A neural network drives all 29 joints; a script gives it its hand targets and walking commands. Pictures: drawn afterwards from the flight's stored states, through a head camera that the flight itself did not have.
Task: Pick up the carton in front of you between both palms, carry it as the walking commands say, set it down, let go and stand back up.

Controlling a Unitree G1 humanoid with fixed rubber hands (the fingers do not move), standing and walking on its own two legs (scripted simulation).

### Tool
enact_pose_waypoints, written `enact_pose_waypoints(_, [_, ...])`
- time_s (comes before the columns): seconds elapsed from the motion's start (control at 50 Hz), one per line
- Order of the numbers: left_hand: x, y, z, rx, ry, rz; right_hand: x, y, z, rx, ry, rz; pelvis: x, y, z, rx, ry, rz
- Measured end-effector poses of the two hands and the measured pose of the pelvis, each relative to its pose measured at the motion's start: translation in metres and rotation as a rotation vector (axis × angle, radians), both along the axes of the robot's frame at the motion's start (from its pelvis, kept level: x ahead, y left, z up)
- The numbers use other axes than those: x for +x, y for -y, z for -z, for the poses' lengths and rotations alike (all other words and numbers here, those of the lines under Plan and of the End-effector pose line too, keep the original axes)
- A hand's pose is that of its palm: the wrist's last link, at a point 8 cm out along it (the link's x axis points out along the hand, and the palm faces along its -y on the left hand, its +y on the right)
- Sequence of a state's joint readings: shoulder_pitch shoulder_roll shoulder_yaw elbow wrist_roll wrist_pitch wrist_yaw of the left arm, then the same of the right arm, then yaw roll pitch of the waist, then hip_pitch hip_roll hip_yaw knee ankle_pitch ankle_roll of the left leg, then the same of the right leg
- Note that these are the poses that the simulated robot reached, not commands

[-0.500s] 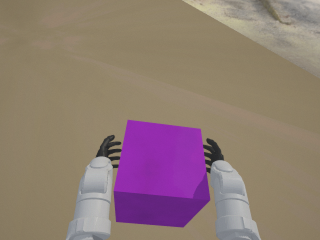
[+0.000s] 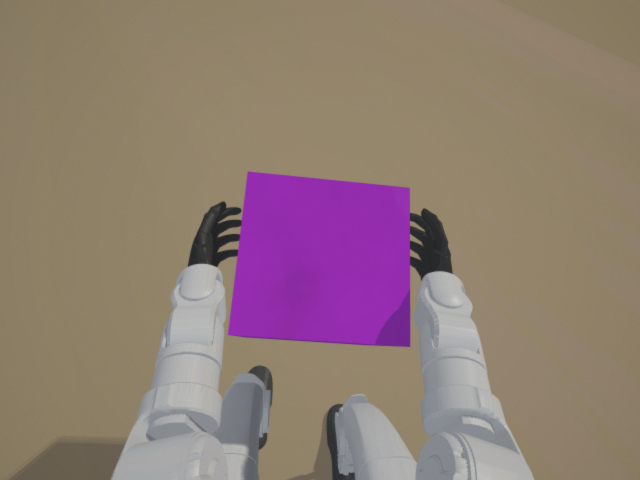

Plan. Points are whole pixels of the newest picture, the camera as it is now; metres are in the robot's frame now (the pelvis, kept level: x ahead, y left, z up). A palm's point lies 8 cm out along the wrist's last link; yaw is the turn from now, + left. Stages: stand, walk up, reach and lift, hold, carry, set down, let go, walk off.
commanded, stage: set down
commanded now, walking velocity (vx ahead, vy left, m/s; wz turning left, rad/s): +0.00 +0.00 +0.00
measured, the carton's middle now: (315, 273) +0.37 +0.00 -0.15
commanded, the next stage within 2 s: none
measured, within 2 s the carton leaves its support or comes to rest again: rests again in 1.76 s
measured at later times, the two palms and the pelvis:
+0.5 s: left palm (221, 257) +0.41 +0.15 -0.22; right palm (396, 267) +0.40 -0.15 -0.21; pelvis -0.03 -0.02 -0.14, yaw -2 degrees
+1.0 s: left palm (231, 264) +0.44 +0.16 -0.39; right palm (371, 275) +0.43 -0.14 -0.37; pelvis -0.05 -0.01 -0.26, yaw -5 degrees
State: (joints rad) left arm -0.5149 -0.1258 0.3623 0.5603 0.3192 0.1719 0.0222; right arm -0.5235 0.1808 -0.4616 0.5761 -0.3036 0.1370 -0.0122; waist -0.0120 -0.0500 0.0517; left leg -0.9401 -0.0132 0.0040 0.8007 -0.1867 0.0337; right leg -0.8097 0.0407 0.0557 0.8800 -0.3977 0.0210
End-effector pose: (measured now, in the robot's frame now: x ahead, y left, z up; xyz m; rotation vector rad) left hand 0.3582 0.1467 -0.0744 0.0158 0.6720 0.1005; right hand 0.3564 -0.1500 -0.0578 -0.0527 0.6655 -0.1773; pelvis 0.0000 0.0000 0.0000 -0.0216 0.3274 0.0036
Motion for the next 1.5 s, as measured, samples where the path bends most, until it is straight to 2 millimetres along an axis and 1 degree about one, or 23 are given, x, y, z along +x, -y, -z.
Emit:
enact_pose_waypoints(0.04, [0.003,0.002,0.019,-0.002,0.018,0.003,0.002,0.002,0.018,0.008,0.019,0.003,-0.004,0.003,0.012,-0.004,-0.064,0.001])
enact_pose_waypoints(0.1, [0.009,0.003,0.041,-0.006,0.05,0.0,0.008,0.004,0.039,0.022,0.053,0.014,-0.01,0.009,0.031,-0.007,-0.141,0.004])
enact_pose_waypoints(0.18, [0.019,0.003,0.06,-0.01,0.077,-0.004,0.018,0.003,0.057,0.041,0.081,0.024,-0.017,0.015,0.055,-0.009,-0.2,0.008])
enact_pose_waypoints(0.3, [0.032,0.0,0.087,-0.015,0.056,-0.003,0.029,0.001,0.086,0.06,0.062,0.039,-0.023,0.02,0.086,-0.013,-0.249,0.008])
enact_pose_waypoints(0.44, [0.044,-0.004,0.126,-0.01,0.023,0.004,0.039,-0.003,0.128,0.065,0.032,0.049,-0.025,0.02,0.12,-0.023,-0.327,0.013])
enact_pose_waypoints(0.64, [0.061,-0.007,0.198,-0.013,0.017,0.019,0.051,-0.006,0.199,0.058,0.027,0.058,-0.029,0.015,0.172,-0.035,-0.434,0.026])
enact_pose_waypoints(0.78, [0.068,-0.009,0.246,-0.015,0.011,0.022,0.058,-0.008,0.246,0.06,0.023,0.062,-0.035,0.01,0.207,-0.042,-0.467,0.034])
enact_pose_waypoints(0.94, [0.079,-0.01,0.294,-0.009,-0.003,0.035,0.067,-0.009,0.294,0.058,0.009,0.066,-0.044,0.008,0.244,-0.045,-0.478,0.041])
enact_pose_waypoints(1.1, [0.09,-0.01,0.341,0.004,-0.026,0.051,0.075,-0.009,0.344,0.057,-0.014,0.07,-0.054,0.009,0.278,-0.04,-0.48,0.052])
enact_pose_waypoints(1.28, [0.101,-0.011,0.397,0.032,-0.06,0.07,0.082,-0.009,0.404,0.063,-0.045,0.069,-0.061,0.014,0.315,-0.029,-0.444,0.067])
enact_pose_waypoints(1.36, [0.11,-0.016,0.408,0.047,-0.059,0.076,0.087,-0.014,0.422,0.068,-0.04,0.067,-0.061,0.016,0.328,-0.025,-0.42,0.065])
enact_pose_waypoints(1.5, [0.114,-0.014,0.414,0.044,-0.067,0.077,0.087,-0.012,0.431,0.08,-0.045,0.068,-0.059,0.017,0.341,-0.021,-0.389,0.071])
